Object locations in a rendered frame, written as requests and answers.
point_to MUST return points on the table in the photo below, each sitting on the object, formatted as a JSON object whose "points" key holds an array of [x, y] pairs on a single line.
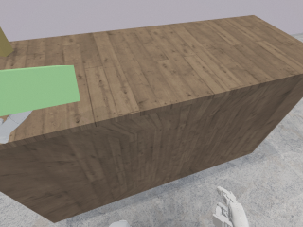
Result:
{"points": [[157, 104]]}

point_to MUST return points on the sponge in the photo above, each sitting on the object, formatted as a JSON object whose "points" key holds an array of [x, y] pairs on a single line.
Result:
{"points": [[34, 88]]}

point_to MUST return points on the left robot hand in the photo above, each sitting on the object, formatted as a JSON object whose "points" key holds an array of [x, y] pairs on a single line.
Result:
{"points": [[13, 121]]}

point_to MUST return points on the right robot hand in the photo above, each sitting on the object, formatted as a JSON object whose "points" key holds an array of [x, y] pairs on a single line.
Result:
{"points": [[233, 216]]}

